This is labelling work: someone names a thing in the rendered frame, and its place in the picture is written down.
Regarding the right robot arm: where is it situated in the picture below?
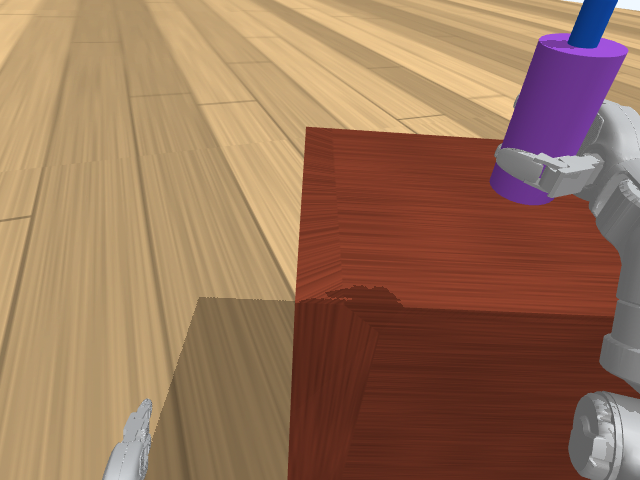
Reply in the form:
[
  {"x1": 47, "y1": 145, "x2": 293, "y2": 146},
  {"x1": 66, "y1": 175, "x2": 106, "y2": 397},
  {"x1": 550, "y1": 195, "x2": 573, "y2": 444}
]
[{"x1": 568, "y1": 158, "x2": 640, "y2": 480}]

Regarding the bottle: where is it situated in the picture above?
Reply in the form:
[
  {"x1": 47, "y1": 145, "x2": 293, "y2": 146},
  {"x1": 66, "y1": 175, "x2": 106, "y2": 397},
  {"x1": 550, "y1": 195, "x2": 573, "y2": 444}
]
[{"x1": 490, "y1": 0, "x2": 628, "y2": 205}]

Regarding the left robot hand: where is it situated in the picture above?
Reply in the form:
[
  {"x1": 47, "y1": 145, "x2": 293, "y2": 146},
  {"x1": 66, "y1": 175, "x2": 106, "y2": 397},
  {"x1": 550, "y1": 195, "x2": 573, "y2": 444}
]
[{"x1": 102, "y1": 399, "x2": 152, "y2": 480}]

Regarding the right robot hand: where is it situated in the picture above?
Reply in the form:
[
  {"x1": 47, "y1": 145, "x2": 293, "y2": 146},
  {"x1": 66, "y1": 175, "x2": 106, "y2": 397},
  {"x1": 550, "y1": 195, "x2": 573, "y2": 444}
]
[{"x1": 494, "y1": 94, "x2": 640, "y2": 202}]

